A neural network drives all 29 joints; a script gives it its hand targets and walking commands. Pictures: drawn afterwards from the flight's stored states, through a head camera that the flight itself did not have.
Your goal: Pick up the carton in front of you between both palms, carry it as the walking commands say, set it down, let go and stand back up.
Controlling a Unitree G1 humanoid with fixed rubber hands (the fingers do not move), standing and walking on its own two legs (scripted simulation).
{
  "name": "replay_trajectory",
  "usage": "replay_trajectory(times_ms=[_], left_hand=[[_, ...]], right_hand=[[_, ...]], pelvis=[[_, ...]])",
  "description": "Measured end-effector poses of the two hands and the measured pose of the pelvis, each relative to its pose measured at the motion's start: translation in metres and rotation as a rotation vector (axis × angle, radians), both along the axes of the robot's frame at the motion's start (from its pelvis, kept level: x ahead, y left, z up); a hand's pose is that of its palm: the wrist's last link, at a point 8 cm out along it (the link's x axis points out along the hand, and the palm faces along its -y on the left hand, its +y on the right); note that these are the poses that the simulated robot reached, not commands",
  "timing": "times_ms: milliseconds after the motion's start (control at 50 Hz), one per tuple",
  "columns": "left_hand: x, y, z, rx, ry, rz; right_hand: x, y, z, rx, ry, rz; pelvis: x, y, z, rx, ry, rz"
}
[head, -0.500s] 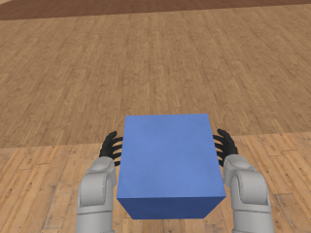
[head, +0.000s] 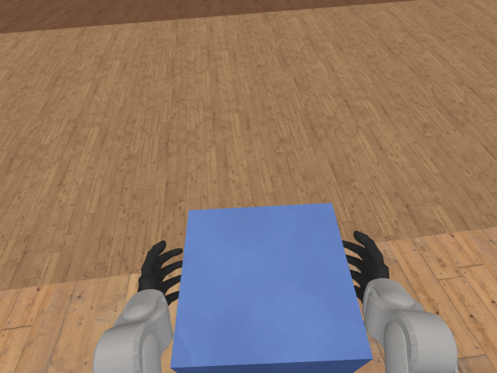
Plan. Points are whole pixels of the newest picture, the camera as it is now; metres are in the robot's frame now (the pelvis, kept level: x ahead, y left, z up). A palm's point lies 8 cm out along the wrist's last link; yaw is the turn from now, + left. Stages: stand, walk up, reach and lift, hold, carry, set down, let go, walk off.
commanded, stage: carry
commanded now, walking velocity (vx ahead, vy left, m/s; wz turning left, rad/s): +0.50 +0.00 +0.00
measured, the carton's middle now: (264, 305) +0.23 -0.01 +0.02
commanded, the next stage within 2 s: none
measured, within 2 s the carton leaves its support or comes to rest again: neither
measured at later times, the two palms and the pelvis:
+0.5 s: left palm (178, 153) +0.54 +0.14 +0.10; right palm (319, 142) +0.54 -0.16 +0.10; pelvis +0.32 -0.01 +0.00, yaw +1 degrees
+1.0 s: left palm (184, 60) +0.95 +0.16 +0.15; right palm (286, 54) +0.94 -0.15 +0.14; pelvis +0.65 +0.00 +0.00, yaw +1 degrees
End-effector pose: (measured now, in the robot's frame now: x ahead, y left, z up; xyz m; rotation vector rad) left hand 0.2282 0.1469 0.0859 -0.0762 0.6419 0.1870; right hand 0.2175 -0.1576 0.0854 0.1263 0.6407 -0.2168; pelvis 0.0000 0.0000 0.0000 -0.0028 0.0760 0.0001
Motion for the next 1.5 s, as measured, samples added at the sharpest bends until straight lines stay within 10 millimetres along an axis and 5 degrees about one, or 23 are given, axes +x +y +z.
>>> replay_trajectory(times_ms=[80,200,300,440,620,780,940,1120,1220,1320,1500], left_hand=[[0.054,-0.014,-0.012,0.004,-0.022,0.016],[0.101,-0.016,-0.006,-0.015,0.059,0.077],[0.159,-0.016,0.013,-0.001,0.028,0.08],[0.264,-0.013,0.024,-0.004,-0.041,0.021],[0.412,0.017,-0.011,-0.056,-0.021,-0.013],[0.524,0.019,0.036,-0.052,-0.089,-0.062],[0.661,0.019,0.063,-0.007,-0.158,0.02],[0.835,-0.002,0.039,0.018,-0.106,0.104],[0.9,-0.009,0.018,-0.052,-0.025,0.119],[0.97,-0.012,0.022,-0.066,-0.065,0.121],[1.117,-0.014,0.037,-0.064,-0.176,0.04]], right_hand=[[0.066,-0.012,-0.015,0.016,-0.02,0.038],[0.135,-0.011,-0.009,0.013,0.06,0.123],[0.194,-0.011,0.007,0.008,0.025,0.135],[0.282,-0.009,0.02,-0.002,-0.043,0.079],[0.418,0.02,-0.002,-0.033,-0.022,0.035],[0.516,0.023,0.043,-0.037,-0.09,-0.011],[0.663,0.016,0.067,-0.039,-0.16,0.003],[0.86,-0.007,0.028,-0.002,-0.104,0.038],[0.934,-0.009,0.012,0.062,-0.014,0.021],[1.001,-0.014,0.015,0.062,-0.053,-0.004],[1.128,-0.016,0.037,0.024,-0.174,-0.052]], pelvis=[[0.056,-0.02,-0.017,-0.017,-0.015,0.021],[0.119,-0.034,0.007,0.009,0.001,0.048],[0.178,-0.035,0.02,0.029,0.006,0.04],[0.275,-0.021,0.015,0.019,-0.005,0.026],[0.411,0.015,-0.015,0.02,-0.022,-0.02],[0.499,0.027,0.015,-0.015,-0.002,-0.029],[0.605,0.014,0.013,-0.002,-0.008,-0.001],[0.732,-0.02,-0.019,0.005,-0.015,0.023],[0.784,-0.032,0.0,0.018,0.008,0.018],[0.847,-0.033,0.011,0.027,0.026,0.007],[0.996,-0.012,0.0,0.023,0.012,-0.022]])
